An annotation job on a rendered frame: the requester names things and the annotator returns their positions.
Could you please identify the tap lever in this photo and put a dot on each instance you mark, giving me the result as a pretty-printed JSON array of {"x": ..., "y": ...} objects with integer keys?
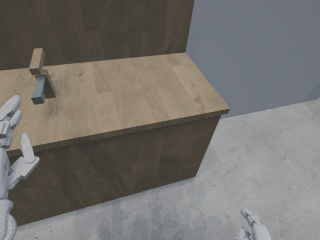
[{"x": 37, "y": 97}]

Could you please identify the counter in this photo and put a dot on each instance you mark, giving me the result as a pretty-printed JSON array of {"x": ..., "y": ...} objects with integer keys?
[{"x": 126, "y": 110}]

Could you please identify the robot left hand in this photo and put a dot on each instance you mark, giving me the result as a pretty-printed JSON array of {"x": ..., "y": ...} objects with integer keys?
[{"x": 10, "y": 117}]

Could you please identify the robot left forearm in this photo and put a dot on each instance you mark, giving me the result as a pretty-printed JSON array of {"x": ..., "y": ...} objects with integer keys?
[{"x": 8, "y": 224}]

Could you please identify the robot right hand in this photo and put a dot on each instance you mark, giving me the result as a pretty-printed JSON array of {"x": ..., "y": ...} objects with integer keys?
[{"x": 258, "y": 232}]

